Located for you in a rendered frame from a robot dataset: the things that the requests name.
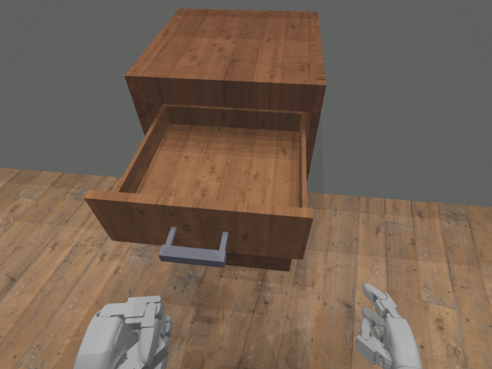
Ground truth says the drawer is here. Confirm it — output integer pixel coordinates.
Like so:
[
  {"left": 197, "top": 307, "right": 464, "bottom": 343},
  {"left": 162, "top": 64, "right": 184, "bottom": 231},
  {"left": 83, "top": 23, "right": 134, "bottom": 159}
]
[{"left": 84, "top": 104, "right": 314, "bottom": 260}]

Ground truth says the cabinet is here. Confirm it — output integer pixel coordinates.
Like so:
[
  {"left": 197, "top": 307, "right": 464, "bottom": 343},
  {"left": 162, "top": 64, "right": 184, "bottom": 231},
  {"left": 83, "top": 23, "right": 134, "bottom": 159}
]
[{"left": 125, "top": 8, "right": 326, "bottom": 271}]

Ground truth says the left robot hand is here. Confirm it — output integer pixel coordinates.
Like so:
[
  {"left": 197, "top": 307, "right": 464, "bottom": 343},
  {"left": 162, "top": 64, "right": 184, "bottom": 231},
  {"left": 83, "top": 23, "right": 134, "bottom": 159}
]
[{"left": 73, "top": 296, "right": 174, "bottom": 369}]

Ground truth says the handle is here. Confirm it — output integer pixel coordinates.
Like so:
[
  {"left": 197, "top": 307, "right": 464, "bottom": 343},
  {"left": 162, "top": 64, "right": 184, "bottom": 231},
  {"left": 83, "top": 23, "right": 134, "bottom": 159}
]
[{"left": 158, "top": 227, "right": 228, "bottom": 268}]

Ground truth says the right robot hand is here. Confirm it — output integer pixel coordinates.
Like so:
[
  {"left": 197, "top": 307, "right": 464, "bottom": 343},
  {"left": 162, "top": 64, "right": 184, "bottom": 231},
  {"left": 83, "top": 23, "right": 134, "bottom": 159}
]
[{"left": 357, "top": 283, "right": 423, "bottom": 369}]

